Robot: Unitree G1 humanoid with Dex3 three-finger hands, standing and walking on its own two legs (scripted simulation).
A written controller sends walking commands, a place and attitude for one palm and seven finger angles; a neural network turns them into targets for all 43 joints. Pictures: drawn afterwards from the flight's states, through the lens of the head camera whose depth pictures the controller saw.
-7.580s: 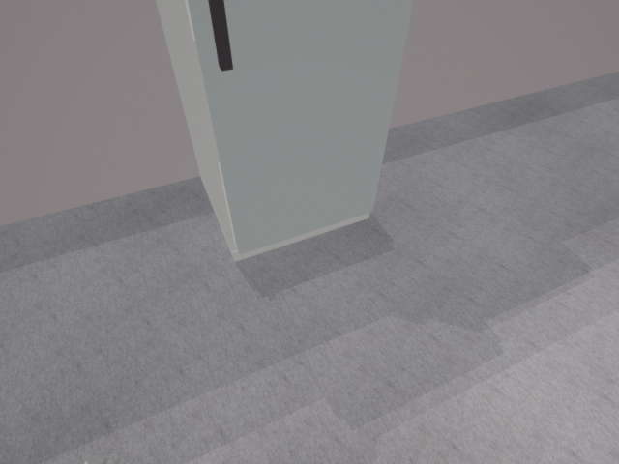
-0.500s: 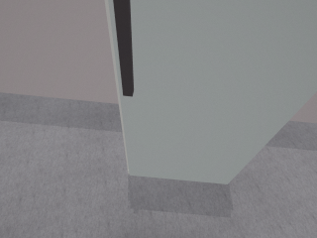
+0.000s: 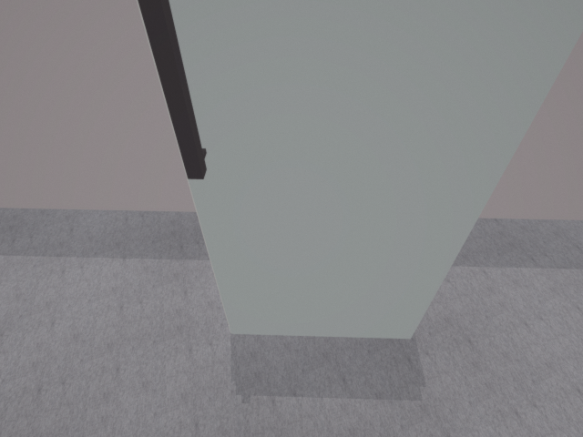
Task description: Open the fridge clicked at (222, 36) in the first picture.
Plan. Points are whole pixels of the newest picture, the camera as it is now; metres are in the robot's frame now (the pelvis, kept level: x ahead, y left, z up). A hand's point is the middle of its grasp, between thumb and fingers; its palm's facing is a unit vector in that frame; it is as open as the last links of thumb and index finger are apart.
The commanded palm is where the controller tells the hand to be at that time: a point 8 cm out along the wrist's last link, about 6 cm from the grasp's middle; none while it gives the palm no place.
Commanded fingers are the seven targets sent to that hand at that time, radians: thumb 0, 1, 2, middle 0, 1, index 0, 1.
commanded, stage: come to a stop and stand still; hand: left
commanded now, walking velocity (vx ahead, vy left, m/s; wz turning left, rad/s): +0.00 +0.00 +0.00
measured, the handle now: (180, 83) +0.54 +0.19 +0.23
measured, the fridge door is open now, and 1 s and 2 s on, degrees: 0 0 0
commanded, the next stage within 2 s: look again from close up in 1.06 s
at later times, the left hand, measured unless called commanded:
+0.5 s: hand out of the picture +0.01 +0.22 -0.19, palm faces +0.05 -0.98 -0.18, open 7.4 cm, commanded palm none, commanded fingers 0.00 0.90 0.90 -0.20 -0.30 -0.20 -0.30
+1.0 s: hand out of the picture -0.09 +0.21 -0.19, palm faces +0.10 -0.99 -0.14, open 7.4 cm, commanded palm none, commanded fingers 0.00 0.90 0.90 -0.20 -0.30 -0.20 -0.30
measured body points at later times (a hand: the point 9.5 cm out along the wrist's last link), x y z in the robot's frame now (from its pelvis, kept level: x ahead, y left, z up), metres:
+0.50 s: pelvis +0.00 +0.05 -0.01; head -0.02 +0.07 +0.44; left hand +0.01 +0.28 -0.17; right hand +0.04 -0.18 -0.15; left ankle +0.06 +0.15 -0.74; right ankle -0.02 -0.10 -0.74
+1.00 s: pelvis -0.03 +0.05 +0.00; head -0.05 +0.07 +0.44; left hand -0.09 +0.26 -0.17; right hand -0.02 -0.17 -0.15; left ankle +0.06 +0.15 -0.74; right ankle -0.02 -0.08 -0.74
